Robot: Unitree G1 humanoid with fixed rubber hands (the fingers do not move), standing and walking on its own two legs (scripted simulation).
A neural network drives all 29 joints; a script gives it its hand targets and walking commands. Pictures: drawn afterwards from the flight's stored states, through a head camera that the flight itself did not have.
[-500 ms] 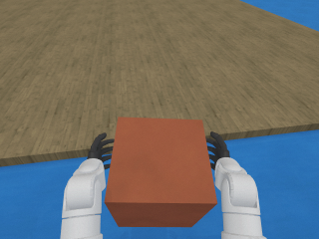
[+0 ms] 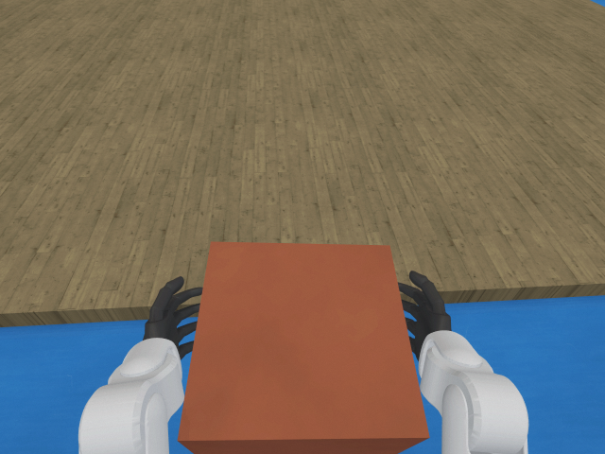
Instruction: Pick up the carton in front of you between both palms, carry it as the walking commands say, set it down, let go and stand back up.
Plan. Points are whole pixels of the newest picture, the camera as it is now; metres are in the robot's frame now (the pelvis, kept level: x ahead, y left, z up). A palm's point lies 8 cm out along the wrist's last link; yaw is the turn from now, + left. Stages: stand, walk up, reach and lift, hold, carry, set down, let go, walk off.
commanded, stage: carry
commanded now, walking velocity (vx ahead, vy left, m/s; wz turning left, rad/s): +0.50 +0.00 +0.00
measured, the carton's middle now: (297, 365) +0.23 +0.02 +0.02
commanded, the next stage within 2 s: none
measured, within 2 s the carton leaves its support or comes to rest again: neither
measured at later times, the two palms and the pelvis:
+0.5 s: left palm (206, 125) +0.60 +0.19 +0.14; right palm (381, 134) +0.58 -0.11 +0.16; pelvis +0.30 +0.07 +0.00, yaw -4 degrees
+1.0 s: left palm (244, 69) +0.97 +0.18 +0.09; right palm (362, 73) +0.99 -0.12 +0.09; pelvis +0.62 +0.01 -0.01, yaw -1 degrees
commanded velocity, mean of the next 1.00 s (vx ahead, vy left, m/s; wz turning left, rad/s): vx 0.50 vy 0.00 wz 0.00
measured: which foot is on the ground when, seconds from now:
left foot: up 0.00-0.14, down 0.16-0.78, up 0.80-1.00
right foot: down 0.00-0.20, up 0.22-0.74, down 0.76-1.00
